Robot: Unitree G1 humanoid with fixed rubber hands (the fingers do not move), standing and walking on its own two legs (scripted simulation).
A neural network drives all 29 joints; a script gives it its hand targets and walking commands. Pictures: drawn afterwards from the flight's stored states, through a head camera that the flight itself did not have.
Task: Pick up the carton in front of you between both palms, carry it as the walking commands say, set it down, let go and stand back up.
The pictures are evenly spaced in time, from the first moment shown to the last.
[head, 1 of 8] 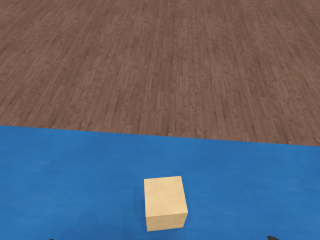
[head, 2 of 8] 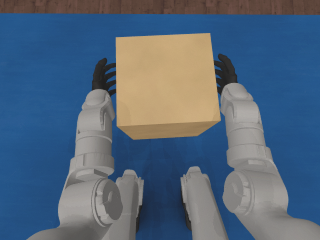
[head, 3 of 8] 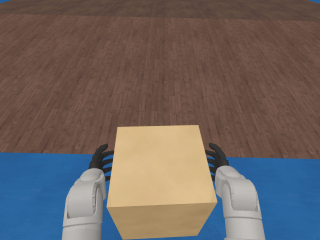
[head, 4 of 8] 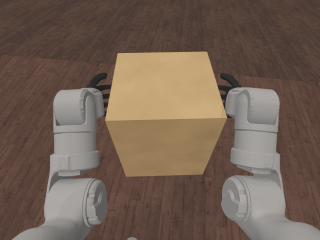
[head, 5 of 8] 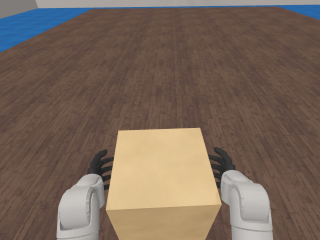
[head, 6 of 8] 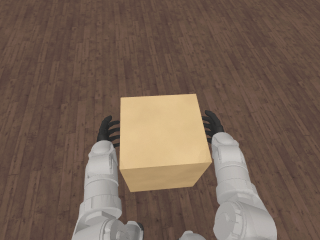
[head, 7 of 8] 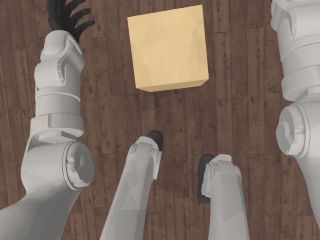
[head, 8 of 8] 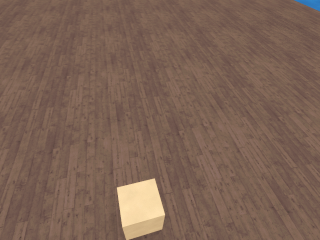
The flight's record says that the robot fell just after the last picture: no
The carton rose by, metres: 1.15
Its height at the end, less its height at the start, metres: +0.41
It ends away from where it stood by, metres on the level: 5.77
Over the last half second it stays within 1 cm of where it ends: yes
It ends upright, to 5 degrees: yes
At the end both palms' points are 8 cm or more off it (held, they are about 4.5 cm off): yes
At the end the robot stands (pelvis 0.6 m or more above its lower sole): yes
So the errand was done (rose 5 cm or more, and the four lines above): yes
